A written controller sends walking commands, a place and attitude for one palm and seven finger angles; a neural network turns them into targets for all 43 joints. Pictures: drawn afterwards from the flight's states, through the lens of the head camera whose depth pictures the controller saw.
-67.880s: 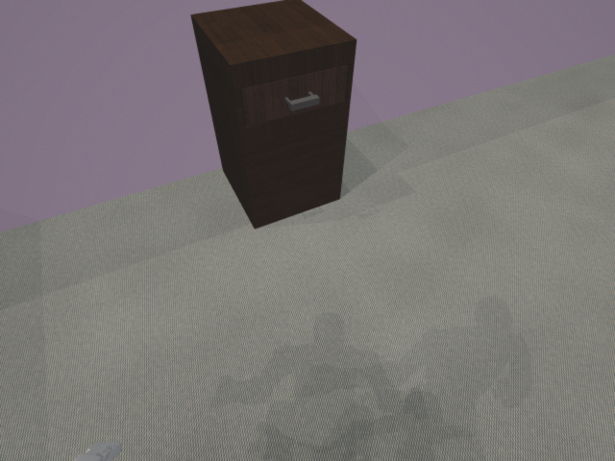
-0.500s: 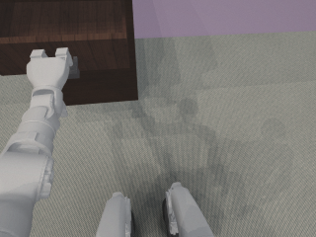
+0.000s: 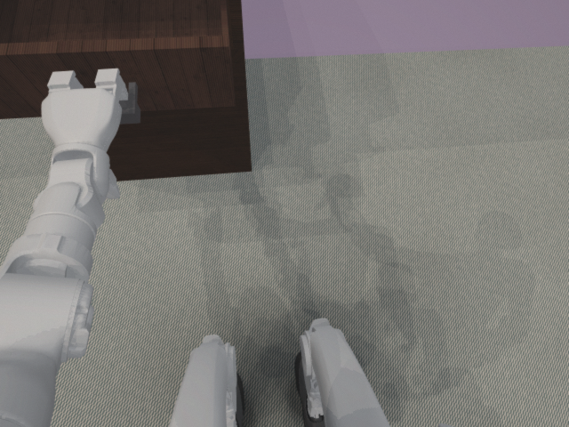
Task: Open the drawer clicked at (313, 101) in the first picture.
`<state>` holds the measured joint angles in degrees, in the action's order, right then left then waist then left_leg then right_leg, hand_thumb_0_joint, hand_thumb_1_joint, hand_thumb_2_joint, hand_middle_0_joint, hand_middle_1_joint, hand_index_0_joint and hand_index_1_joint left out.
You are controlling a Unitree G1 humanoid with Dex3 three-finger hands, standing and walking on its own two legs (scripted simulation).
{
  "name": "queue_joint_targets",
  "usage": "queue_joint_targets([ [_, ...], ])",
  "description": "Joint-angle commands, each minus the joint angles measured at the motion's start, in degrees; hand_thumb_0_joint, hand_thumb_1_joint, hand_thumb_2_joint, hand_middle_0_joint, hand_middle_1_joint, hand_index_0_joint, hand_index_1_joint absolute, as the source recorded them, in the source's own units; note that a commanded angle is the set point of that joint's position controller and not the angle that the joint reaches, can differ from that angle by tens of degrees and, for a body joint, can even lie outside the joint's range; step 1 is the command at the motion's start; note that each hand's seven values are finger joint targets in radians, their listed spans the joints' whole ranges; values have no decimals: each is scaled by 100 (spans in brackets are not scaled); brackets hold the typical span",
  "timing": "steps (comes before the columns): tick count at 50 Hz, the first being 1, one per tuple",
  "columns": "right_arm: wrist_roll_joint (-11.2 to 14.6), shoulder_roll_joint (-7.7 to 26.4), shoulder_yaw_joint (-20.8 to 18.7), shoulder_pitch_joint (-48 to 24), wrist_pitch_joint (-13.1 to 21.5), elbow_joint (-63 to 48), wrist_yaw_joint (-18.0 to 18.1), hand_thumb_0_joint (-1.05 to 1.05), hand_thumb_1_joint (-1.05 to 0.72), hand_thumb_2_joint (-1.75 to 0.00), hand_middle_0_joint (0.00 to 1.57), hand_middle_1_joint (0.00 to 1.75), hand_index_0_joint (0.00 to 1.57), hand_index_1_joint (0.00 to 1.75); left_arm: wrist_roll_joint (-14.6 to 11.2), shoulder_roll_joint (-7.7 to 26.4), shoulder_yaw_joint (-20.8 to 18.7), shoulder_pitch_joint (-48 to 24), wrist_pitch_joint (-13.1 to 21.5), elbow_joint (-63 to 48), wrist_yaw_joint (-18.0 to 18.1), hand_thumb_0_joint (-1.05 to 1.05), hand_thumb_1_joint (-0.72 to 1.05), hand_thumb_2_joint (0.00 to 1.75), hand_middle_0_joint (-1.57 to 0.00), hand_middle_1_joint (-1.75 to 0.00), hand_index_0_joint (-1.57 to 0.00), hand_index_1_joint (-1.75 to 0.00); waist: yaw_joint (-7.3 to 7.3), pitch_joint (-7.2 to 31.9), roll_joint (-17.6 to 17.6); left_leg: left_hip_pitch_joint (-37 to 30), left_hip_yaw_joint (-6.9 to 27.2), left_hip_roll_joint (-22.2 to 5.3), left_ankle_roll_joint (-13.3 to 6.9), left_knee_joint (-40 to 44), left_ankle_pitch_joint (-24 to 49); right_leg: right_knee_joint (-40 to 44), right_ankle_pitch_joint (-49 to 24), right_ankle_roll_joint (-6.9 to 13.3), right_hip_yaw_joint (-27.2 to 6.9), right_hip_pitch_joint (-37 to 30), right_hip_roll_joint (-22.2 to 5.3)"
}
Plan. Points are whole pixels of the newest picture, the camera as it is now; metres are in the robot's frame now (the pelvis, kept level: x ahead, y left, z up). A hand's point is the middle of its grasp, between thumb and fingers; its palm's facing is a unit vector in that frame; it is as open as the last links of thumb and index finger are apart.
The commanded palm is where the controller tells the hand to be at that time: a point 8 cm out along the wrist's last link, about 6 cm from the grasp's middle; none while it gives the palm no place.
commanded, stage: lower the fingers behind the handle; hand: left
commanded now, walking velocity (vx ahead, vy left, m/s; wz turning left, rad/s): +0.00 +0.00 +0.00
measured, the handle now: (101, 101) +0.59 +0.23 -0.02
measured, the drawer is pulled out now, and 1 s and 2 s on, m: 0.13 0.13 0.14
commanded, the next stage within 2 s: lift the hand off the handle in 0.36 s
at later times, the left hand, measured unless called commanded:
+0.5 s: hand (101, 140) +0.52 +0.23 -0.03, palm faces -0.05 +0.04 -1.00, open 14.0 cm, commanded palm +0.50 +0.21 +0.00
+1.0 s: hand (102, 133) +0.53 +0.23 -0.02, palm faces -0.09 +0.03 -1.00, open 14.0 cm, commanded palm +0.52 +0.21 +0.02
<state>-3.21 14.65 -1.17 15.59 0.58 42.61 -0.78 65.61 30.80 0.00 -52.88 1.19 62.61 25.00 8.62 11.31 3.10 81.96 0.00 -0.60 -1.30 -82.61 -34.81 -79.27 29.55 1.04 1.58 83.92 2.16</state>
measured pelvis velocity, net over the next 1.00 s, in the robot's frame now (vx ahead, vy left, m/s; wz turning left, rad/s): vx -0.01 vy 0.00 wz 0.00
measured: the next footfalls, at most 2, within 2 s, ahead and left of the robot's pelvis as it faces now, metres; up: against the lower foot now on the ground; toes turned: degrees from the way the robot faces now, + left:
none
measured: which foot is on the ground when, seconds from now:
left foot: down 0.00-1.00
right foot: down 0.00-1.00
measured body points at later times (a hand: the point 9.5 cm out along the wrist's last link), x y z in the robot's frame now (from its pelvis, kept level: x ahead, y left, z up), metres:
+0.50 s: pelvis -0.01 +0.00 -0.01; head +0.18 +0.01 +0.40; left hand +0.52 +0.22 +0.03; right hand +0.01 -0.27 -0.14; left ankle +0.02 +0.11 -0.58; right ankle +0.05 -0.11 -0.58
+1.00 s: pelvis -0.01 +0.00 +0.00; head +0.18 +0.00 +0.40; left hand +0.53 +0.22 +0.03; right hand -0.01 -0.27 -0.13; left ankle +0.02 +0.11 -0.58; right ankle +0.05 -0.11 -0.58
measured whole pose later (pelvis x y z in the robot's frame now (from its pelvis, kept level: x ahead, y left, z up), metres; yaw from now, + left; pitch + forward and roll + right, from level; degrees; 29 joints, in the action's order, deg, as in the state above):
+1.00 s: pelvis -0.01 +0.00 +0.00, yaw +0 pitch +34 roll -2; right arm -2.5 14.2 -0.5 16.9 1.4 42.3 0.2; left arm 65.0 33.7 0.2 -56.5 -0.1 63.3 19.8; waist 10.6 10.0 3.6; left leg 83.7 0.9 -0.6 -1.1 -82.9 -33.5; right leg -78.9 28.1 1.2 2.4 85.1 2.2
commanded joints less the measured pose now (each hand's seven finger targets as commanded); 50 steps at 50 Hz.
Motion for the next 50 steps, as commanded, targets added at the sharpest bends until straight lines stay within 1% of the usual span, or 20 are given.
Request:
queue_joint_targets([
  [1, 9, 991, -327, 1158, 32, -172, 64, 0, -90, -90, 20, 30, 20, 30, -30, 1152, -238, -1360, -39, -532, -96, 0, -50, 30, -30, -120, -30, -120, 44, 2996, 143, -1420, 110, 90, -92, 811, 1774, 800, -1664, 70, -96, -2296, 83],
  [5, 32, 979, -349, 1188, 32, -208, 90, 0, -90, -90, 20, 30, 20, 30, -9, 1012, -134, -1428, -47, -623, -75, 0, -50, 30, -30, -120, -30, -120, 104, 3024, 101, -1575, 152, 76, -88, 828, 1814, 815, -1617, 57, -63, -2166, 88],
  [7, 36, 966, -348, 1179, 42, -195, 82, 0, -90, -90, 20, 30, 20, 30, 1, 859, -4, -1489, -57, -627, -88, 0, -50, 30, -30, -120, -30, -120, 108, 3010, 291, -1694, 192, 71, -60, 844, 1831, 787, -1530, 74, -13, -1968, 83],
  [9, 40, 975, -355, 1190, 45, -168, 89, 0, -90, -90, 20, 30, 20, 30, -10, 849, 7, -1571, -102, -572, -80, 0, -50, 30, -30, -120, -30, -120, 169, 2929, 178, -1652, 201, 60, -76, 824, 1748, 808, -1443, 59, -7, -1909, 87],
  [15, 45, 994, -318, 1242, 37, -164, 108, 0, -90, -90, 20, 30, 20, 30, -15, 1080, -97, -1704, -140, -525, -144, 0, -50, 30, -30, -120, -30, -120, 159, 2966, 136, -1504, 195, 67, -88, 838, 1658, 806, -1397, 66, -28, -2045, 83],
  [17, 44, 979, -326, 1232, 47, -157, 106, 0, -90, -90, 20, 30, 20, 30, -19, 915, 35, -1756, -135, -488, -173, 0, -50, 30, -30, -120, -30, -120, 218, 2879, 208, -1550, 216, 65, -84, 842, 1641, 818, -1344, 63, -5, -1904, 81],
  [23, 56, 985, -311, 1235, 48, -184, 118, 0, -90, -90, 20, 30, 20, 30, -86, 1102, -95, -1786, -90, -675, -216, 0, -50, 30, -30, -120, -30, -120, 150, 2968, 271, -1568, 186, 68, -92, 899, 1557, 876, -1280, 67, -36, -2053, 86],
  [27, 49, 980, -317, 1266, 79, -123, 141, 0, -90, -90, 20, 30, 20, 30, -43, 1004, 34, -2053, -38, -550, -198, 0, -50, 30, -30, -120, -30, -120, 304, 2853, 272, -1598, 254, 56, -93, 884, 1536, 889, -1182, 63, -2, -1821, 81],
  [28, 51, 992, -312, 1281, 77, -109, 142, 0, -90, -90, 20, 30, 20, 30, -33, 1122, -59, -2028, -38, -528, -183, 0, -50, 30, -30, -120, -30, -120, 260, 2843, 308, -1584, 243, 51, -90, 872, 1546, 871, -1192, 73, -10, -1811, 92],
  [32, 29, 981, -328, 1306, 104, -79, 131, 0, -90, -90, 20, 30, 20, 30, 0, 908, 134, -2330, -10, -479, -119, 0, -50, 30, -30, -120, -30, -120, 391, 2864, 391, -1623, 269, 53, -83, 841, 1548, 879, -1127, 72, 17, -1661, 83],
  [35, 25, 1000, -307, 1326, 122, -46, 138, 0, -90, -90, 20, 30, 20, 30, 20, 1046, 110, -2594, -76, -342, -76, 0, -50, 30, -30, -120, -30, -120, 489, 2749, 281, -1385, 244, 59, -118, 802, 1316, 917, -959, 56, -13, -1666, 88],
  [36, 17, 1014, -296, 1328, 126, -37, 132, 0, -90, -90, 20, 30, 20, 30, 23, 1155, 25, -2639, -82, -336, -79, 0, -50, 30, -30, -120, -30, -120, 450, 2802, 356, -1395, 249, 60, -107, 795, 1348, 883, -977, 72, -14, -1667, 86],
  [37, 22, 999, -291, 1334, 136, -57, 134, 0, -90, -90, 20, 30, 20, 30, 49, 1023, 184, -2716, -109, -299, -88, 0, -50, 30, -30, -120, -30, -120, 501, 2833, 472, -1409, 252, 69, -105, 793, 1315, 889, -933, 72, 0, -1614, 86],
  [40, 17, 1015, -289, 1374, 125, -99, 121, 0, -90, -90, 20, 30, 20, 30, 29, 1277, -36, -2645, -154, -487, -131, 0, -50, 30, -30, -120, -30, -120, 359, 3218, 570, -1651, 264, 66, -85, 838, 1576, 847, -1164, 88, 14, -1855, 96],
  [41, 26, 998, -313, 1381, 120, -113, 114, 0, -90, -90, 20, 30, 20, 30, 2, 1182, 10, -2707, -156, -600, -179, 0, -50, 30, -30, -120, -30, -120, 391, 3347, 591, -1810, 275, 60, -78, 840, 1683, 858, -1250, 88, 10, -1880, 105],
  [42, 35, 976, -310, 1378, 130, -133, 123, 0, -90, -90, 20, 30, 20, 30, -31, 1111, 81, -2691, -165, -640, -214, 0, -50, 30, -30, -120, -30, -120, 398, 3323, 702, -1812, 255, 68, -82, 861, 1673, 912, -1269, 74, 3, -1924, 97],
  [43, 43, 995, -298, 1396, 122, -107, 128, 0, -90, -90, 20, 30, 20, 30, -59, 1390, -125, -2689, -165, -706, -252, 0, -50, 30, -30, -120, -30, -120, 350, 3367, 609, -1762, 232, 54, -102, 854, 1678, 919, -1338, 68, -26, -2083, 100],
  [46, 66, 981, -267, 1378, 111, -147, 154, 0, -90, -90, 20, 30, 20, 30, -99, 1635, -261, -2655, -135, -858, -361, 0, -50, 30, -30, -120, -30, -120, 299, 3468, 511, -1752, 209, 60, -127, 912, 1691, 991, -1444, 51, -92, -2393, 101],
  [48, 74, 964, -265, 1378, 122, -160, 173, 0, -90, -90, 20, 30, 20, 30, -132, 1650, -293, -2534, -44, -1030, -398, 0, -50, 30, -30, -120, -30, -120, 233, 3496, 636, -1854, 193, 63, -124, 982, 1786, 1048, -1557, 52, -95, -2512, 86],
  [50, 76, 950, -265, 1360, 132, -170, 189, 0, -90, -90, 20, 30, 20, 30, -133, 1659, -329, -2427, 63, -1100, -394, 0, -50, 30, -30, -120, -30, -120, 194, 3500, 540, -1891, 207, 67, -129, 1039, 1791, 1096, -1554, 50, -102, -2599, 86],
])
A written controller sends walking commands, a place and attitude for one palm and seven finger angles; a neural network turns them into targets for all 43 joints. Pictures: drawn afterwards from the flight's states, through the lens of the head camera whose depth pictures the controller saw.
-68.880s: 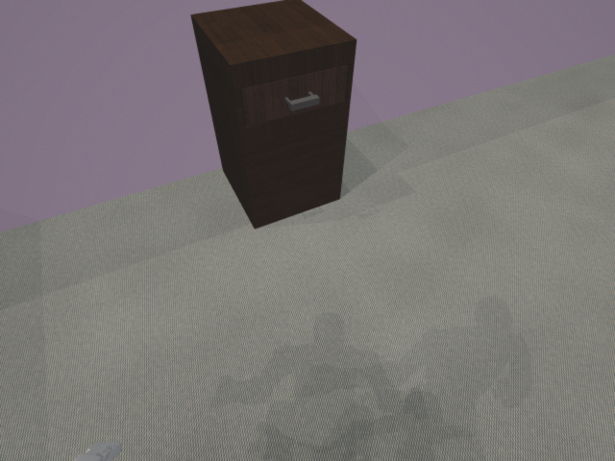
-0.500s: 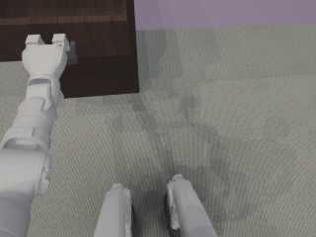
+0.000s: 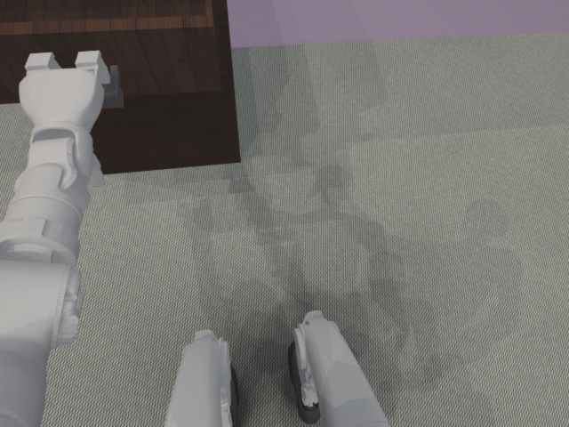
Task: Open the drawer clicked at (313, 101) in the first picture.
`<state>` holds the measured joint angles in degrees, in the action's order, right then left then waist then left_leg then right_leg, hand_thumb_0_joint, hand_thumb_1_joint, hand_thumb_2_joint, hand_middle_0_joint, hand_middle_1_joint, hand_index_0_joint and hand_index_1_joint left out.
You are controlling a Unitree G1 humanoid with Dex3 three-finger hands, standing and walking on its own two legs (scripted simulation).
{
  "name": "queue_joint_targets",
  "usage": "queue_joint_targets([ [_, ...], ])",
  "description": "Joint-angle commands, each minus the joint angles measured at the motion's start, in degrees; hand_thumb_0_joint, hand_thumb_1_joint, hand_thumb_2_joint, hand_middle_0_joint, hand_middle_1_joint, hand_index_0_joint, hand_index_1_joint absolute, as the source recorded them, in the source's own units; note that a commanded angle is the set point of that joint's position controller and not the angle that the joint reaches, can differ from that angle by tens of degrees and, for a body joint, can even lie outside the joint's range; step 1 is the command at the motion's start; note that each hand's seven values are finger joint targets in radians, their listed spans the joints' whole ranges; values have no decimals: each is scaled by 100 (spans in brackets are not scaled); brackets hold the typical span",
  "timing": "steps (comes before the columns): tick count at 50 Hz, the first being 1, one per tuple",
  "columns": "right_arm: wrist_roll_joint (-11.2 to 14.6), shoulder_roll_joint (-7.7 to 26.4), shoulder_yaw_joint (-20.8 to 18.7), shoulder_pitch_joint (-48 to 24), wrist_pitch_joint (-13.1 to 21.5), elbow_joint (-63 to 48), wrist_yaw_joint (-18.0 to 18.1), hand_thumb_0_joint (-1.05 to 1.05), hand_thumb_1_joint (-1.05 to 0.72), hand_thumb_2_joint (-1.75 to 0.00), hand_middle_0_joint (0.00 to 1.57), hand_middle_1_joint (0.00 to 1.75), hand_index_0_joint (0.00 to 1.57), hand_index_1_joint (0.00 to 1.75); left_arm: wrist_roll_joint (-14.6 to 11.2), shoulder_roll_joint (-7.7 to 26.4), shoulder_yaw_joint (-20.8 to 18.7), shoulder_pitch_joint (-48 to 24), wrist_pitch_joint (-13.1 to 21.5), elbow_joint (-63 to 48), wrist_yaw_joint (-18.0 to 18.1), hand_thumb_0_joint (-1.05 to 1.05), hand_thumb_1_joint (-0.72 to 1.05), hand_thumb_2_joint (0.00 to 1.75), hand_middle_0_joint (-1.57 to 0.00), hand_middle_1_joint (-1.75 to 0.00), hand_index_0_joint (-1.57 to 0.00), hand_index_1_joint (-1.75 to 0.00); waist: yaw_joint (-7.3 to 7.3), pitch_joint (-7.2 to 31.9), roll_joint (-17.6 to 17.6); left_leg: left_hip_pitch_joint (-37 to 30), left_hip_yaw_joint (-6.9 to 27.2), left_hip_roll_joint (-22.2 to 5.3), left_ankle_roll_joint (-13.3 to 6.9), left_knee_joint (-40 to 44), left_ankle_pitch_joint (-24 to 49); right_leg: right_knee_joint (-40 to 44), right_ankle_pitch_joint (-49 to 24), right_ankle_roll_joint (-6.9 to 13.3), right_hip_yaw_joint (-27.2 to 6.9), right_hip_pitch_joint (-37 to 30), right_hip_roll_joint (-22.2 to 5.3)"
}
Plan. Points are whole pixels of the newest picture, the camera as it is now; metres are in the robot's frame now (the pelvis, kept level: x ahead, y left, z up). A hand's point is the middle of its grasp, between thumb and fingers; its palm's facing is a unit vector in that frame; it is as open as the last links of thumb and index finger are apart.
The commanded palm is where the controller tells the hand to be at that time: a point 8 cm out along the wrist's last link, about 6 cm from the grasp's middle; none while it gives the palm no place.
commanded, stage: lift the hand off the handle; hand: left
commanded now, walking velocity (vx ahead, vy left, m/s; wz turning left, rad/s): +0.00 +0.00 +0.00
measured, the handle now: (82, 85) +0.61 +0.23 -0.02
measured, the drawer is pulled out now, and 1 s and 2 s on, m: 0.13 0.14 0.14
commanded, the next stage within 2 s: none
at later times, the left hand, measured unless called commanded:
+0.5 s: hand (80, 125) +0.54 +0.23 -0.02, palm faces -0.12 -0.02 -0.99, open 13.9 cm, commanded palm +0.53 +0.22 +0.07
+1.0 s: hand (62, 89) +0.54 +0.22 +0.05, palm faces -0.12 -0.03 -0.99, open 13.7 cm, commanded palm +0.52 +0.22 +0.10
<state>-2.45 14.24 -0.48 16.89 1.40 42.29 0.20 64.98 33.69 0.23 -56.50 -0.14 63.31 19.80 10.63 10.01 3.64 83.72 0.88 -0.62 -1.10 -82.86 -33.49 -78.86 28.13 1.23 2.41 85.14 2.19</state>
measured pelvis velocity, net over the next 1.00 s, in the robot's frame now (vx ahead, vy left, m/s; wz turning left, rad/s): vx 0.05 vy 0.01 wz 0.00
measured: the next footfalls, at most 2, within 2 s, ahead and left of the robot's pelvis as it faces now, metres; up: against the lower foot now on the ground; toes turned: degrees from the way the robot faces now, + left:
none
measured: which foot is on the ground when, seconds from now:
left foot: down 0.00-1.00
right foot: down 0.00-1.00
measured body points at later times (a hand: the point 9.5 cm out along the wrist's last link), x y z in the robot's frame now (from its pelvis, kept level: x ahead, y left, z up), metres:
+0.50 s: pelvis +0.03 +0.01 +0.04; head +0.22 +0.02 +0.45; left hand +0.54 +0.23 +0.04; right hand +0.04 -0.27 -0.08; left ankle +0.03 +0.11 -0.58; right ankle +0.06 -0.11 -0.58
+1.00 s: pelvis +0.05 +0.01 +0.08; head +0.19 +0.01 +0.51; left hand +0.54 +0.22 +0.11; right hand +0.06 -0.26 -0.05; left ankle +0.03 +0.11 -0.58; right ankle +0.06 -0.11 -0.58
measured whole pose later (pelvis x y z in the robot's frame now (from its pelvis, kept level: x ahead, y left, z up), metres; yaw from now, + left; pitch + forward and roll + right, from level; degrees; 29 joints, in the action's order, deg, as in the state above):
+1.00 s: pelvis +0.05 +0.01 +0.08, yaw +0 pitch +27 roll -2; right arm -2.5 13.9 -1.9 16.9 -2.3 43.0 0.6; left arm 63.0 26.8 1.6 -48.0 0.9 63.1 21.7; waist 8.4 9.8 3.5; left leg 59.9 -0.1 -0.3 -1.5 -62.4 -29.9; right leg -59.2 25.0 0.6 0.7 61.6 2.2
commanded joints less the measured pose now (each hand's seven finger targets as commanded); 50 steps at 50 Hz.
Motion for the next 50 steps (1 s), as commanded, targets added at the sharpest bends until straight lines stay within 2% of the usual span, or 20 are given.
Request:
queue_joint_targets([
  [1, -6, 988, -345, 1229, 59, -127, 84, 0, -90, -90, 20, 30, 20, 30, -83, 1370, -393, -2063, 265, -1234, 139, 0, -50, 30, -30, -120, -30, -120, -12, 3617, 512, -2171, 138, 60, -135, 1092, 1750, 1061, -1463, 39, -178, -2683, 84],
  [7, -57, 993, -399, 1214, 84, -39, 82, 0, -90, -90, 20, 30, 20, 30, -70, 1432, -560, -1973, 549, -1439, 430, 0, -50, 30, -30, -120, -30, -120, -58, 3652, 567, -2470, 122, 58, -125, 1176, 2088, 1173, -1748, 35, -187, -2799, 76],
  [8, -55, 1007, -404, 1221, 66, -30, 72, 0, -90, -90, 20, 30, 20, 30, -65, 1497, -626, -1937, 561, -1458, 479, 0, -50, 30, -30, -120, -30, -120, -98, 3659, 564, -2548, 133, 56, -108, 1215, 2147, 1185, -1765, 48, -171, -2808, 83],
  [9, -69, 990, -426, 1214, 73, -16, 73, 0, -90, -90, 20, 30, 20, 30, -53, 1341, -523, -2025, 577, -1507, 544, 0, -50, 30, -30, -120, -30, -120, -17, 3683, 568, -2662, 153, 49, -112, 1231, 2245, 1218, -1838, 37, -158, -2785, 85],
  [14, -98, 1025, -461, 1208, 8, 52, 41, 0, -90, -90, 20, 30, 20, 30, -51, 1434, -663, -1998, 517, -1501, 783, 0, -50, 30, -30, -120, -30, -120, -66, 3739, 634, -3049, 149, 55, -74, 1334, 2699, 1314, -2193, 37, -145, -2934, 85],
  [17, -105, 1023, -490, 1216, -33, 53, 31, 0, -90, -90, 20, 30, 20, 30, -10, 1367, -632, -2088, 487, -1701, 897, 0, -50, 30, -30, -120, -30, -120, -115, 3991, 922, -3601, 209, 48, -4, 1438, 3179, 1356, -2380, 56, -94, -2930, 84],
  [25, -123, 992, -519, 1157, -111, 49, 55, 0, -90, -90, 20, 30, 20, 30, -81, 1178, -583, -2030, 482, -1989, 982, 0, -50, 30, -30, -120, -30, -120, -93, 3995, 944, -4283, 227, 16, 42, 1645, 3855, 1641, -2712, 39, -71, -3170, 92],
  [27, -142, 988, -514, 1137, -122, 34, 80, 0, -90, -90, 20, 30, 20, 30, -70, 1333, -741, -1855, 547, -2161, 998, 0, -50, 30, -30, -120, -30, -120, -220, 4151, 1038, -4529, 242, -5, 68, 1678, 4287, 1636, -2904, 39, -73, -3274, 76],
  [28, -133, 956, -527, 1140, -118, -2, 74, 0, -90, -90, 20, 30, 20, 30, -89, 1141, -614, -1841, 586, -2351, 999, 0, -50, 30, -30, -120, -30, -120, -211, 4213, 1124, -4705, 248, -13, 96, 1695, 4489, 1685, -2964, 40, -72, -3281, 89],
  [31, -149, 937, -541, 1113, -124, 31, 88, 0, -90, -90, 20, 30, 20, 30, -113, 1080, -640, -1669, 643, -2388, 1033, 0, -50, 30, -30, -120, -30, -120, -211, 4010, 938, -4769, 232, -24, 101, 1762, 4590, 1774, -3021, 31, -66, -3367, 94],
  [33, -156, 950, -548, 1115, -125, 32, 104, 0, -90, -90, 20, 30, 20, 30, -100, 1117, -679, -1670, 685, -2540, 1095, 0, -50, 30, -30, -120, -30, -120, -234, 4080, 1009, -4864, 241, -29, 125, 1806, 4632, 1802, -3008, 34, -63, -3366, 89],
  [34, -162, 926, -547, 1088, -119, 62, 103, 0, -90, -90, 20, 30, 20, 30, -82, 918, -511, -1718, 666, -2444, 1134, 0, -50, 30, -30, -120, -30, -120, -158, 3902, 984, -4827, 219, -20, 109, 1825, 4546, 1857, -2964, 33, -44, -3315, 89],
  [36, -173, 972, -548, 1123, -194, 143, 57, 0, -90, -90, 20, 30, 20, 30, -33, 981, -597, -1516, 474, -1956, 1208, 0, -50, 30, -30, -120, -30, -120, -188, 3686, 815, -4696, 195, -3, 95, 1862, 4485, 1875, -2988, 38, -42, -3380, 93],
  [39, -130, 986, -515, 1142, -346, 181, -25, 0, -90, -90, 20, 30, 20, 30, 8, 488, -148, -1237, -94, -872, 1163, 0, -50, 30, -30, -120, -30, -120, -85, 2925, 466, -4298, 133, 26, 64, 2111, 3810, 2134, -2697, 38, -3, -3405, 124],
  [40, -99, 994, -500, 1163, -378, 154, -41, 0, -90, -90, 20, 30, 20, 30, -59, 356, 3, -1234, -274, -630, 1061, 0, -50, 30, -30, -120, -30, -120, -60, 2786, 353, -4165, 91, 54, 41, 2227, 3545, 2234, -2654, 33, -6, -3579, 133],
  [41, -75, 999, -501, 1182, -394, 129, -34, 0, -90, -90, 20, 30, 20, 30, -119, 360, 27, -1376, -327, -634, 931, 0, -50, 30, -30, -120, -30, -120, -26, 2878, 300, -4240, 91, 63, 28, 2304, 3488, 2298, -2688, 27, -40, -3721, 134],
  [43, -35, 1006, -480, 1137, -423, 27, 32, 0, -90, -90, 20, 30, 20, 30, -205, 638, -86, -1553, -285, -927, 690, 0, -50, 30, -30, -120, -30, -120, -89, 3097, 306, -4300, 62, 77, -7, 2433, 3356, 2401, -2756, 14, -100, -4036, 114],
  [45, -10, 942, -491, 1113, -377, -43, 77, 0, -90, -90, 20, 30, 20, 30, -239, 467, 17, -1430, -101, -1075, 464, 0, -50, 30, -30, -120, -30, -120, -108, 3133, 263, -4327, 35, 96, -40, 2489, 3287, 2468, -2787, 16, -128, -4209, 106],
  [46, -15, 950, -479, 1111, -367, -33, 104, 0, -90, -90, 20, 30, 20, 30, -246, 525, -30, -1408, 11, -1055, 382, 0, -50, 30, -30, -120, -30, -120, -87, 3011, 179, -4310, 63, 84, -47, 2502, 3295, 2470, -2791, 20, -134, -4174, 107],
  [50, -36, 934, -467, 1019, -339, -83, 150, 0, -90, -90, 20, 30, 20, 30, -151, 748, -287, -982, 413, -1069, 416, 0, -50, 30, -30, -120, -30, -120, -245, 2623, 55, -3886, -44, 102, -87, 2506, 3015, 2471, -2683, 23, -215, -4170, 80],
])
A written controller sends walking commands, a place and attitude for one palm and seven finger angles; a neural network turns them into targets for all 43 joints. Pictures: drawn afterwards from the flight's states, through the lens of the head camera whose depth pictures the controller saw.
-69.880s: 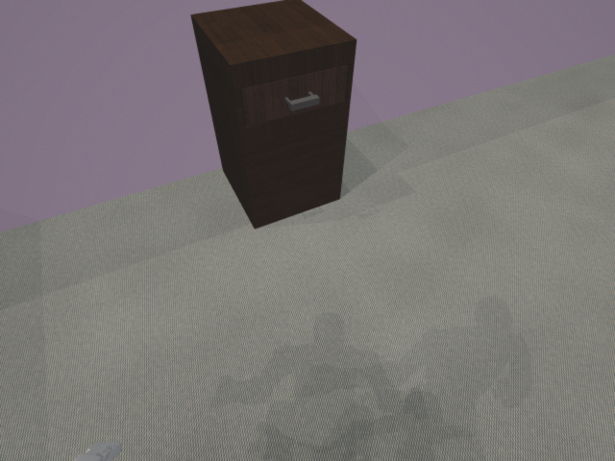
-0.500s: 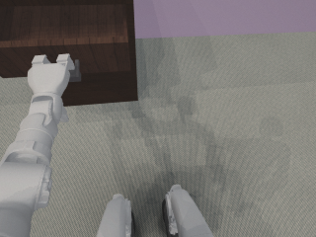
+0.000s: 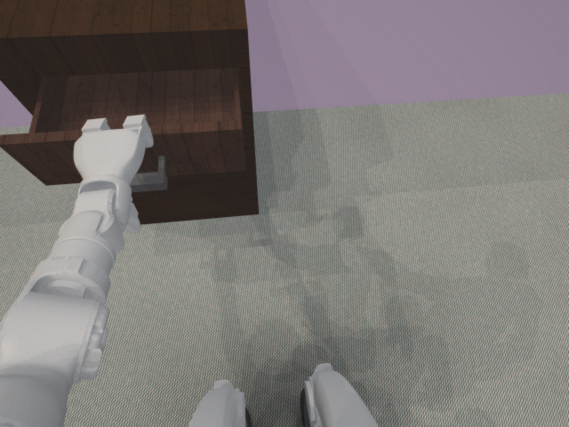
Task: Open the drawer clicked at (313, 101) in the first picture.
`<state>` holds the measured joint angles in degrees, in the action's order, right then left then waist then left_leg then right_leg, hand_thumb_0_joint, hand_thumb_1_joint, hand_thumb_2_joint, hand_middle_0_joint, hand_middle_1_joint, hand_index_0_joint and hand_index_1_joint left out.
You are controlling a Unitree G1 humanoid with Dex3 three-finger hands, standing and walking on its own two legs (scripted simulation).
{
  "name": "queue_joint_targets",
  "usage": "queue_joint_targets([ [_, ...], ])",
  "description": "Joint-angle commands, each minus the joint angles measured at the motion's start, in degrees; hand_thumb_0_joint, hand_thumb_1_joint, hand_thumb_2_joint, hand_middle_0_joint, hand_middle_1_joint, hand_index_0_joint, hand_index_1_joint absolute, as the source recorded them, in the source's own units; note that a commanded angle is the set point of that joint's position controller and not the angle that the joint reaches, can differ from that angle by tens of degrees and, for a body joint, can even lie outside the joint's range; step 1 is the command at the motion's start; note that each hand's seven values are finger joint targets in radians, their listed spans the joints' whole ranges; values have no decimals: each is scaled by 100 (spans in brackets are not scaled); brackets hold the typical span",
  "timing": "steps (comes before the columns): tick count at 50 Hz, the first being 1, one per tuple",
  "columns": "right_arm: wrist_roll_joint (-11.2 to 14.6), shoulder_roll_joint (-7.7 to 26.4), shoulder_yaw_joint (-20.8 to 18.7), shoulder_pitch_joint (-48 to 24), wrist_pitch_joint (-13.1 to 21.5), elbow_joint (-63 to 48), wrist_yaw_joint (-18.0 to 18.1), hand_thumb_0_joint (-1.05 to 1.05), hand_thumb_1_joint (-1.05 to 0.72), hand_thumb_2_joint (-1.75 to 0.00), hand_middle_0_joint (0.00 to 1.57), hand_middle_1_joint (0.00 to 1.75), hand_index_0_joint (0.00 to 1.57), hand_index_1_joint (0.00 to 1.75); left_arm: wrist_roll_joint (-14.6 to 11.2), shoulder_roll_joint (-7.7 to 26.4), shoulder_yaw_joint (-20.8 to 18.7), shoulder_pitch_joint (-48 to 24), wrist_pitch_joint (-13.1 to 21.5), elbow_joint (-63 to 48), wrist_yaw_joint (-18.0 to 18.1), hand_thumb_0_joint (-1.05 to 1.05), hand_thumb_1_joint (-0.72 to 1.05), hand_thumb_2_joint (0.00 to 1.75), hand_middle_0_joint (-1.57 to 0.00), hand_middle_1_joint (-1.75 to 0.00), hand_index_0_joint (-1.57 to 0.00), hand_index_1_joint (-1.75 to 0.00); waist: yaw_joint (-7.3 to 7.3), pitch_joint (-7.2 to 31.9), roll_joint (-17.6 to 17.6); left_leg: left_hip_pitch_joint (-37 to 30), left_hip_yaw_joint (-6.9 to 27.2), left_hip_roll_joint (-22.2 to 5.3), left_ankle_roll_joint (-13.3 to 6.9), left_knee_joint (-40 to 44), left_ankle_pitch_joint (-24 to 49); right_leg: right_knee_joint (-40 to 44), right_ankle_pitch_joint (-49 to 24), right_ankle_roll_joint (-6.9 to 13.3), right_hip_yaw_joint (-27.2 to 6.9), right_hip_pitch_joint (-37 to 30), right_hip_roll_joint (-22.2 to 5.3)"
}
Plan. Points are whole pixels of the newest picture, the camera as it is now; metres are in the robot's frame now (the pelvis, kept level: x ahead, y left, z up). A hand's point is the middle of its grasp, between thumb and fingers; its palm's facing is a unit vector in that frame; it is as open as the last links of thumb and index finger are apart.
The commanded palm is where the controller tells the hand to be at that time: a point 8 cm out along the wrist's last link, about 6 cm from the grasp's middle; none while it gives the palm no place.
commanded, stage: lift the hand off the handle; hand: left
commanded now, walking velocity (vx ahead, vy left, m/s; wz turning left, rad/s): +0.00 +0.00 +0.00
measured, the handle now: (136, 172) +0.55 +0.22 -0.10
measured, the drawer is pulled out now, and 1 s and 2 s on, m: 0.14 0.14 0.14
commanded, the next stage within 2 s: draw the hand back to the body in 1.06 s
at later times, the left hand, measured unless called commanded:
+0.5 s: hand (118, 158) +0.50 +0.21 +0.01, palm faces -0.07 +0.00 -1.00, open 13.8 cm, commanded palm +0.48 +0.20 +0.06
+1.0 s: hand (108, 145) +0.50 +0.21 +0.05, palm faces -0.06 +0.00 -1.00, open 13.8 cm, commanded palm +0.48 +0.20 +0.10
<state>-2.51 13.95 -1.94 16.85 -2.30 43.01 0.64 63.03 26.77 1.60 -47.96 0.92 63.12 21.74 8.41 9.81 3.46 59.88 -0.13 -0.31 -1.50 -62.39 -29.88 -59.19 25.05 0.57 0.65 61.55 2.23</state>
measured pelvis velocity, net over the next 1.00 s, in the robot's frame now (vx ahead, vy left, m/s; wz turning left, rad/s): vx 0.01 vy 0.00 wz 0.00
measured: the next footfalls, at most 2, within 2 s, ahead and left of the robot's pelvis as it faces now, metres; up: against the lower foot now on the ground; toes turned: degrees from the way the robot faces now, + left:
none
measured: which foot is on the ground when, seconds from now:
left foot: down 0.00-1.00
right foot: down 0.00-1.00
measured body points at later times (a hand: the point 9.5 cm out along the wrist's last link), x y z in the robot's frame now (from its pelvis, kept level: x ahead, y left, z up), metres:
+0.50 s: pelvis -0.01 +0.00 +0.01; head +0.13 +0.00 +0.44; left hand +0.50 +0.20 +0.07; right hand -0.02 -0.28 -0.12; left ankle -0.02 +0.10 -0.66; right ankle +0.02 -0.12 -0.66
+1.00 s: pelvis +0.01 +0.00 +0.04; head +0.12 -0.01 +0.47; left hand +0.49 +0.20 +0.10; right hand +0.02 -0.27 -0.10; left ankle -0.02 +0.10 -0.66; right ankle +0.02 -0.12 -0.66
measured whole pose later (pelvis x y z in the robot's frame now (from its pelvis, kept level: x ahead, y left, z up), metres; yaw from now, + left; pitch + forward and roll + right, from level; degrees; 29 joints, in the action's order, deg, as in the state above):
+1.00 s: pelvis +0.01 +0.00 +0.04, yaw +0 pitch +22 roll -1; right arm -0.9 14.7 -3.2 18.6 -3.5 43.0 1.0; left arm 62.8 25.6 3.3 -47.6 0.3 62.2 21.2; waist 6.8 8.7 3.5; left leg 46.8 -0.8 0.0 -1.4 -50.3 -25.6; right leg -48.0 21.2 0.6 -0.4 48.9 2.0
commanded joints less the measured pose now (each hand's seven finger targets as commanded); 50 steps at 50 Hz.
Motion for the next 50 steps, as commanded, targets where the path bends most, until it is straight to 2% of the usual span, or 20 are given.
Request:
queue_joint_targets([
  [1, -35, 986, -313, 998, 25, -164, 92, 0, -90, -90, 20, 30, 20, 30, 65, 1666, -613, -1815, 367, -1082, 288, 0, -50, 30, -30, -120, -30, -120, -114, 2667, 96, -1484, 71, 79, -32, 482, 2640, 470, -2322, 106, -44, -1839, 76],
  [6, -38, 1010, -362, 989, 42, -188, 18, 0, -90, -90, 20, 30, 20, 30, 160, 1589, -570, -2031, 217, -1008, 690, 0, -50, 30, -30, -120, -30, -120, -86, 2764, 156, -1487, 53, 103, -7, 535, 2471, 517, -2126, 108, -37, -1790, 83],
  [9, 18, 1032, -389, 1050, 79, -120, 27, 0, -90, -90, 20, 30, 20, 30, 169, 1341, -228, -2624, 8, -919, 732, 0, -50, 30, -30, -120, -30, -120, 158, 2647, 174, -1670, 97, 90, -6, 673, 2144, 719, -1761, 88, -11, -1600, 89],
  [12, 39, 1053, -404, 1136, 139, -75, 91, 0, -90, -90, 20, 30, 20, 30, 88, 1387, -129, -3134, -26, -1018, 588, 0, -50, 30, -30, -120, -30, -120, 315, 2959, 220, -1968, 158, 91, -26, 744, 2068, 815, -1662, 73, -13, -1632, 77],
  [16, 32, 1048, -382, 1182, 185, -54, 145, 0, -90, -90, 20, 30, 20, 30, 11, 1561, -244, -3116, 83, -1168, 356, 0, -50, 30, -30, -120, -30, -120, 207, 3195, 414, -2303, 168, 92, -15, 800, 2374, 843, -1868, 93, -5, -1777, 88],
  [18, 40, 1038, -338, 1184, 141, -40, 137, 0, -90, -90, 20, 30, 20, 30, 11, 1522, -247, -2701, 57, -866, 275, 0, -50, 30, -30, -120, -30, -120, 90, 2874, 467, -2186, 132, 91, 1, 852, 2472, 882, -1916, 109, 11, -1769, 87],
  [21, 50, 1055, -307, 1184, 81, -76, 112, 0, -90, -90, 20, 30, 20, 30, 49, 1527, -258, -2543, -29, -559, 242, 0, -50, 30, -30, -120, -30, -120, 74, 2602, 194, -1946, 112, 98, -11, 934, 2379, 932, -1895, 109, 20, -1874, 106],
  [22, 53, 1029, -305, 1181, 85, -118, 118, 0, -90, -90, 20, 30, 20, 30, 67, 1390, -129, -2594, -22, -615, 236, 0, -50, 30, -30, -120, -30, -120, 97, 2460, 282, -1939, 86, 95, -17, 961, 2409, 971, -1939, 104, 18, -1849, 97],
  [23, 64, 1046, -316, 1193, 66, -142, 102, 0, -90, -90, 20, 30, 20, 30, 48, 1483, -244, -2451, -39, -616, 223, 0, -50, 30, -30, -120, -30, -120, 15, 2581, 252, -1975, 67, 101, -13, 985, 2404, 986, -1943, 108, 4, -1953, 104],
  [26, 59, 1024, -343, 1193, 53, -214, 97, 0, -90, -90, 20, 30, 20, 30, 7, 1453, -268, -2471, 8, -897, 188, 0, -50, 30, -30, -120, -30, -120, -16, 2843, 208, -2168, 41, 97, -19, 1018, 2724, 1011, -2284, 103, -17, -2248, 107],
  [28, 62, 1043, -358, 1194, 25, -197, 114, 0, -90, -90, 20, 30, 20, 30, 0, 1613, -410, -2321, 37, -957, 184, 0, -50, 30, -30, -120, -30, -120, -51, 2796, 90, -2174, 20, 80, -30, 1063, 2762, 1063, -2390, 81, -44, -2373, 96],
  [35, 92, 1016, -406, 1171, 11, -162, 115, 0, -90, -90, 20, 30, 20, 30, 36, 1507, -357, -2466, 118, -1227, 315, 0, -50, 30, -30, -120, -30, -120, -32, 2651, 132, -2471, 26, 75, -9, 1260, 2829, 1236, -2352, 92, -26, -2411, 98],
  [39, 96, 983, -439, 1156, 6, -153, 89, 0, -90, -90, 20, 30, 20, 30, 16, 1129, -108, -2503, 49, -1234, 346, 0, -50, 30, -30, -120, -30, -120, -2, 2602, 232, -2832, 56, 61, 28, 1342, 3024, 1346, -2304, 104, 36, -2315, 120],
  [41, 104, 1008, -439, 1151, -23, -141, 85, 0, -90, -90, 20, 30, 20, 30, -38, 1277, -226, -2523, 5, -1250, 314, 0, -50, 30, -30, -120, -30, -120, -28, 2681, 142, -2869, 50, 76, 25, 1383, 3115, 1381, -2441, 107, 13, -2511, 119],
  [42, 106, 989, -423, 1150, -33, -143, 89, 0, -90, -90, 20, 30, 20, 30, -34, 1166, -118, -2485, -35, -1114, 295, 0, -50, 30, -30, -120, -30, -120, 11, 2586, 103, -2822, 44, 81, 10, 1421, 3047, 1420, -2429, 94, 14, -2516, 113],
  [43, 125, 1005, -415, 1132, -55, -131, 91, 0, -90, -90, 20, 30, 20, 30, -35, 1310, -206, -2480, -64, -1100, 272, 0, -50, 30, -30, -120, -30, -120, -27, 2438, 92, -2763, 27, 85, 10, 1469, 2969, 1458, -2414, 98, 7, -2554, 110],
  [46, 132, 993, -413, 1095, -76, -207, 102, 0, -90, -90, 20, 30, 20, 30, -23, 1314, -204, -2484, -64, -1254, 193, 0, -50, 30, -30, -120, -30, -120, -90, 2632, 116, -2903, 10, 101, 10, 1538, 3159, 1493, -2614, 110, -16, -2813, 107],
  [47, 135, 961, -428, 1107, -74, -225, 106, 0, -90, -90, 20, 30, 20, 30, -16, 1114, -64, -2398, -60, -1217, 167, 0, -50, 30, -30, -120, -30, -120, -41, 2580, 123, -3008, 8, 88, 6, 1553, 3243, 1533, -2634, 100, 4, -2759, 109],
  [48, 146, 971, -417, 1088, -92, -223, 101, 0, -90, -90, 20, 30, 20, 30, -45, 1196, -147, -2278, -66, -1169, 135, 0, -50, 30, -30, -120, -30, -120, -105, 2460, 66, -2931, -19, 95, 3, 1573, 3211, 1559, -2658, 97, -7, -2825, 108],
  [50, 161, 967, -407, 1074, -108, -243, 102, 0, -90, -90, 20, 30, 20, 30, -25, 1072, -34, -2186, -88, -961, 82, 0, -50, 30, -30, -120, -30, -120, -51, 2178, -103, -2760, -22, 105, -5, 1623, 3050, 1611, -2595, 92, -8, -2800, 105],
])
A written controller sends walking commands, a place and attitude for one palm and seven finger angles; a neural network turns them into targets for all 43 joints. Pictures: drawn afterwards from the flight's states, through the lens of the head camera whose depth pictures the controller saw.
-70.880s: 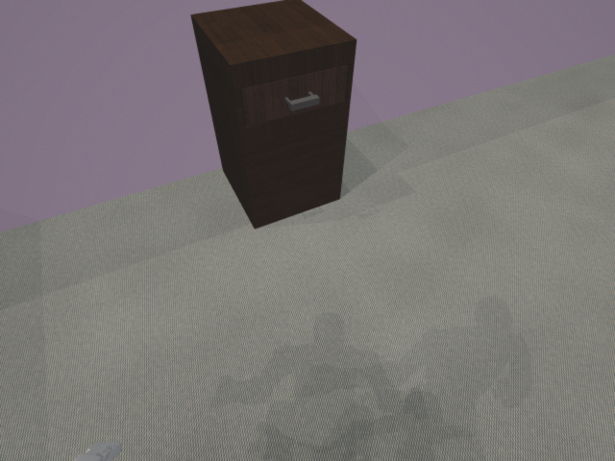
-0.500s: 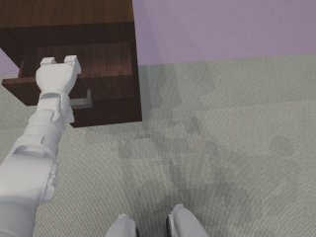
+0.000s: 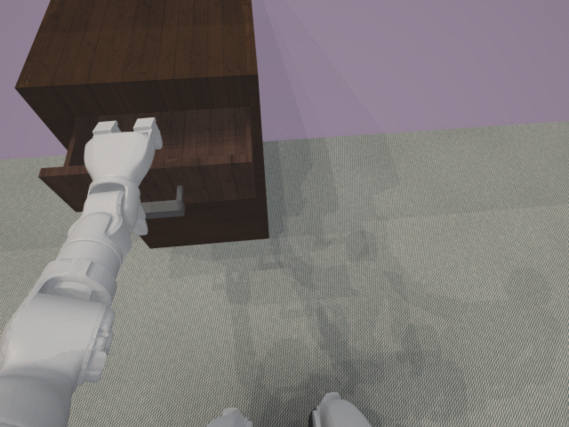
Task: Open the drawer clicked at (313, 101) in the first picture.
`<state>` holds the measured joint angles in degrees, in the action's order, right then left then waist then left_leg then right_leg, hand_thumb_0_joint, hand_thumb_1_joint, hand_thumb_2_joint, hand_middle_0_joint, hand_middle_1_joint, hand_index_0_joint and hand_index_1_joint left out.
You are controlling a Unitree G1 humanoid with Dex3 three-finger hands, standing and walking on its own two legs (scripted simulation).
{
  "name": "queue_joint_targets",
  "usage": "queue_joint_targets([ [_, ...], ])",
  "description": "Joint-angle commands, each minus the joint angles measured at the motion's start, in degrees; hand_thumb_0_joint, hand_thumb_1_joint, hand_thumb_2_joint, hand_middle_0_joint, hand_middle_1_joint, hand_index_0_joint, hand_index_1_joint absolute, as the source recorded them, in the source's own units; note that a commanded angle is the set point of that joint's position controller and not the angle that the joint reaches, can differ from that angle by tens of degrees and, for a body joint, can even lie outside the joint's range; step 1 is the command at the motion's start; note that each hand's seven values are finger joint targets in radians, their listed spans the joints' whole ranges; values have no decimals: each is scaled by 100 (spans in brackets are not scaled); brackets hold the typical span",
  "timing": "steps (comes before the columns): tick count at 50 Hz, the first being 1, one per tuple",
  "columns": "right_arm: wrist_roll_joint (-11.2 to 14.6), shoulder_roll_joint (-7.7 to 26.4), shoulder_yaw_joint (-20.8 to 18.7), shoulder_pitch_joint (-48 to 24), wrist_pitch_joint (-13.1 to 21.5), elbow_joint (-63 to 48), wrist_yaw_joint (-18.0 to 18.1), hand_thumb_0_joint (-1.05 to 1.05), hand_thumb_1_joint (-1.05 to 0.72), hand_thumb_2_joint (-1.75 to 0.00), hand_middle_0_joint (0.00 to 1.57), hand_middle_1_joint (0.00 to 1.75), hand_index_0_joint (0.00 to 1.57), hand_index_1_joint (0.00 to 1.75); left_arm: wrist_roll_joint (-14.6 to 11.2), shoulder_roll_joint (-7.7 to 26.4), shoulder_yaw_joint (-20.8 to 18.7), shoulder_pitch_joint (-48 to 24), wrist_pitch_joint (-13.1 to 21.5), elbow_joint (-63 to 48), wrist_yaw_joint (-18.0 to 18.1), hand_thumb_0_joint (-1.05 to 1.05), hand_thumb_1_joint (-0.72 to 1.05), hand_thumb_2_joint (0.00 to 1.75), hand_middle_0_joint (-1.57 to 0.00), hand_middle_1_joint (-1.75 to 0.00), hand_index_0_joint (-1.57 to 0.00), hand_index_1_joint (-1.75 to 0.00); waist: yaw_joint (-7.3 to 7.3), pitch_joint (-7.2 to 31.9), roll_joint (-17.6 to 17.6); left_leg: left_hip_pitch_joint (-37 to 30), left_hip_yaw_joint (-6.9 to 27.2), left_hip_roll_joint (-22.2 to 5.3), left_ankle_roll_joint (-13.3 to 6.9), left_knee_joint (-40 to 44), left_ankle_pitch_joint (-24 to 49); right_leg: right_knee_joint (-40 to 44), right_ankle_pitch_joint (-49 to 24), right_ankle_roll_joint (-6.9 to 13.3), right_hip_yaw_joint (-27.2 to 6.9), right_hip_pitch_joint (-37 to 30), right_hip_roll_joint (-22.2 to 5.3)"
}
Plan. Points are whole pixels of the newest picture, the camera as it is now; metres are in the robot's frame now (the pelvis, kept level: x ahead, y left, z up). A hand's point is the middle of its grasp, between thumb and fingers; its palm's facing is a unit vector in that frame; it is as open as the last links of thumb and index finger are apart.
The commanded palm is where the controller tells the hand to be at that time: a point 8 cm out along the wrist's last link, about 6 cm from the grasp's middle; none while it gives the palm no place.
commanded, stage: lift the hand off the handle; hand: left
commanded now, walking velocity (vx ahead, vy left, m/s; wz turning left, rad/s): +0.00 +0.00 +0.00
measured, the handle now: (156, 200) +0.54 +0.22 -0.14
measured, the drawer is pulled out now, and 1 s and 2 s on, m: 0.14 0.14 0.14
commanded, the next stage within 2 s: draw the hand back to the body in 0.06 s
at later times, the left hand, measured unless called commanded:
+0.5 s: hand (101, 208) +0.42 +0.23 +0.04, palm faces -0.01 -0.01 -1.00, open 13.8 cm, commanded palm +0.38 +0.23 +0.11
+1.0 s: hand (51, 261) +0.30 +0.21 +0.15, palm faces +0.29 -0.90 -0.33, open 13.2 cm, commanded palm +0.24 +0.25 +0.17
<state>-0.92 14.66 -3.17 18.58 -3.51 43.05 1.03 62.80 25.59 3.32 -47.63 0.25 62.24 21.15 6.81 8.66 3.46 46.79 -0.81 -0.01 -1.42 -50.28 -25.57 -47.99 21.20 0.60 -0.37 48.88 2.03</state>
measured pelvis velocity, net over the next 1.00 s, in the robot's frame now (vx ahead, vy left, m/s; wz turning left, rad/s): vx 0.01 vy -0.01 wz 0.02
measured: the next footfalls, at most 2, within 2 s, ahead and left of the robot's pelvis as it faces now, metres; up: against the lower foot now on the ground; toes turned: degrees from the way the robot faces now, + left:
none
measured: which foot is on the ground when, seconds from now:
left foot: down 0.00-1.00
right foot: down 0.00-1.00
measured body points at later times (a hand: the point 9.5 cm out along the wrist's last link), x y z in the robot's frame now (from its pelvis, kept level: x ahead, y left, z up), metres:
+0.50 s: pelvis +0.01 +0.00 +0.02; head +0.08 -0.02 +0.47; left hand +0.41 +0.23 +0.09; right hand +0.07 -0.26 -0.12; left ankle -0.03 +0.10 -0.69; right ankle +0.00 -0.12 -0.69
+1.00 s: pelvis +0.01 -0.01 +0.05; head +0.01 -0.03 +0.50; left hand +0.28 +0.25 +0.16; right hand +0.21 -0.21 -0.03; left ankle -0.03 +0.10 -0.69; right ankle +0.00 -0.12 -0.69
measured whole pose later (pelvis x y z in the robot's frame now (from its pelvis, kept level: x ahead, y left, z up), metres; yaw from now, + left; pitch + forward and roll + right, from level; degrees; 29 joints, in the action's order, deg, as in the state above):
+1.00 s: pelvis +0.01 -0.01 +0.05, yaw +1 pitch -2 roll +0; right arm 1.1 11.8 3.6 8.9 3.1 33.8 5.6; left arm 1.0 15.9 -6.7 1.8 3.4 3.7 7.2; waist -1.8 -0.8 2.8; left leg 7.1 0.2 0.1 -0.4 -25.9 -17.3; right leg -25.2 14.3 1.3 0.1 9.4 1.9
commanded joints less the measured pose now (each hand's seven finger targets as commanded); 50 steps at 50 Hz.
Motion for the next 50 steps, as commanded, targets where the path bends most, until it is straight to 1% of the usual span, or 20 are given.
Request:
queue_joint_targets([
  [1, -6, 895, -290, 891, 13, -263, 62, 0, -90, -90, 20, 30, 20, 30, -21, 1147, -196, -2234, 2, -864, 118, 0, -50, 30, -30, -120, -30, -120, 113, 2304, -139, -1452, 27, 81, -22, 403, 2646, 497, -2276, 93, 78, -1575, 126],
  [7, -40, 851, -334, 870, 26, -325, 55, 0, -90, -90, 20, 30, 20, 30, 25, 1190, -303, -2091, 258, -1269, 145, 0, -50, 30, -30, -120, -30, -120, 15, 2654, 34, -1623, 15, 65, -8, 310, 3032, 386, -2523, 94, 55, -1642, 109],
  [8, -32, 884, -327, 862, 2, -291, 47, 0, -90, -90, 20, 30, 20, 30, 35, 1367, -453, -1987, 236, -1163, 173, 0, -50, 30, -30, -120, -30, -120, -31, 2471, 8, -1530, 8, 66, 0, 320, 2950, 377, -2470, 108, 63, -1602, 113],
  [12, -23, 843, -345, 696, -29, -481, 35, 0, -90, -90, 20, 30, 20, 30, -9, 1736, -875, -1374, 278, -2047, 274, 0, -50, 30, -30, -120, -30, -120, -403, 3216, 222, -1980, -37, 74, -9, 409, 3570, 368, -2966, 116, 30, -2307, 101],
  [13, 3, 825, -336, 622, -46, -540, 29, 0, -90, -90, 20, 30, 20, 30, -15, 1671, -854, -1100, 254, -2208, 281, 0, -50, 30, -30, -120, -30, -120, -462, 3195, 275, -2076, -29, 66, 7, 452, 3771, 405, -3023, 119, 45, -2384, 108],
  [15, 66, 793, -366, 496, -56, -587, 15, 0, -90, -90, 20, 30, 20, 30, -58, 1341, -647, -697, 165, -2432, 289, 0, -50, 30, -30, -120, -30, -120, -408, 2891, 101, -2192, -43, 39, -4, 558, 3797, 573, -3000, 103, 85, -2433, 126],
  [19, 150, 804, -354, 191, -50, -688, 67, 0, -90, -90, 20, 30, 20, 30, -220, 1302, -601, -164, 17, -2989, 199, 0, -50, 30, -30, -120, -30, -120, -438, 2499, -169, -2306, -52, 50, -42, 875, 3552, 865, -2943, 88, 87, -2764, 113],
  [22, 198, 762, -322, -80, -32, -796, 118, 0, -90, -90, 20, 30, 20, 30, -314, 1047, -371, 313, -21, -3477, 51, 0, -50, 30, -30, -120, -30, -120, -436, 2158, -103, -2570, -23, 50, -32, 1073, 3598, 1053, -2833, 95, 118, -2816, 103],
  [24, 213, 778, -281, -253, -21, -852, 144, 0, -90, -90, 20, 30, 20, 30, -356, 1045, -362, 549, -41, -3634, -41, 0, -50, 30, -30, -120, -30, -120, -488, 1786, -218, -2553, -10, 55, -28, 1243, 3294, 1183, -2557, 99, 151, -2810, 97],
  [26, 229, 767, -253, -435, -18, -955, 162, 0, -90, -90, 20, 30, 20, 30, -381, 1065, -341, 612, -46, -3946, -145, 0, -50, 30, -30, -120, -30, -120, -538, 1677, -56, -2667, -19, 85, -16, 1368, 3086, 1278, -2365, 134, 140, -2891, 82],
  [30, 234, 701, -176, -774, 25, -1098, 195, 0, -90, -90, 20, 30, 20, 30, -401, 1025, -328, 1101, -35, -4262, -304, 0, -50, 30, -30, -120, -30, -120, -647, 1310, -224, -2706, -21, 123, -10, 1576, 2593, 1423, -2007, 135, 160, -2956, 62],
  [36, 206, 628, -116, -1242, 101, -1319, 222, 0, -90, -90, 20, 30, 20, 30, -507, 1237, -591, 1857, 49, -5260, -547, 0, -50, 30, -30, -120, -30, -120, -885, 1338, -137, -3019, -54, 161, 13, 1747, 2715, 1554, -2051, 138, 98, -3357, 33],
  [38, 206, 577, -69, -1403, 145, -1379, 221, 0, -90, -90, 20, 30, 20, 30, -554, 1169, -559, 2223, 28, -5530, -627, 0, -50, 30, -30, -120, -30, -120, -928, 1060, -170, -3026, -66, 161, 14, 1815, 2705, 1605, -2057, 120, 127, -3337, 19],
  [39, 439, 221, 129, -964, 251, -1790, 250, 0, -90, -90, 20, 30, 20, 30, -4720, -600, -468, 2072, 63, -5565, -878, 0, -47, 32, -30, -118, -30, -118, -394, 499, -618, -3857, -55, -58, -64, 2091, 2221, 2070, -1881, 75, 318, -3630, 48],
  [40, 418, 339, 204, -1267, 391, -1798, 311, 0, -90, -90, 20, 30, 20, 30, -5170, -58, -610, 1923, 213, -6325, -1006, 0, -43, 33, -29, -115, -29, -115, -542, 711, -764, -4055, -17, -63, -122, 2200, 2089, 2149, -1815, 19, 173, -3910, 28],
  [41, 352, 428, 267, -1396, 460, -1818, 456, 0, -90, -90, 20, 30, 20, 30, -5708, 180, -1122, 2402, 343, -6333, -1097, 0, -40, 34, -29, -113, -29, -113, -630, 623, -949, -3981, -38, -68, -114, 2325, 2060, 2236, -1787, -2, 182, -4034, 23],
  [42, 304, 442, 343, -1435, 528, -1756, 539, 0, -90, -90, 20, 30, 20, 30, -5939, 440, -1436, 2572, 430, -6359, -1141, 0, -36, 36, -29, -111, -29, -111, -761, 526, -477, -3992, -104, 0, -54, 2443, 2194, 2304, -1931, 1, 161, -4239, -5],
  [44, 226, 413, 405, -1431, 729, -1700, 576, 0, -90, -90, 20, 30, 20, 30, -6156, 334, -1556, 2702, 627, -6901, -1213, 0, -29, 39, -29, -107, -29, -107, -782, 461, 130, -4158, -108, -22, 59, 2581, 2567, 2373, -2193, 29, 191, -4367, -68],
  [47, 173, 388, 434, -1403, 923, -1640, 536, 0, -90, -90, 20, 30, 20, 30, -6353, 152, -1653, 3557, 724, -7188, -1308, 0, -18, 43, -28, -100, -28, -100, -834, 1, 172, -4127, -115, -56, 133, 2788, 2722, 2572, -2306, 35, 234, -4444, -80],
  [50, 126, 371, 427, -1387, 1066, -1652, 471, 0, -90, -90, 20, 30, 20, 30, -6446, 37, -1686, 4201, 810, -7774, -1391, 0, -8, 48, -27, -93, -27, -93, -851, -83, 152, -4201, -115, -96, 168, 2905, 2907, 2682, -2389, 39, 254, -4561, -80],
])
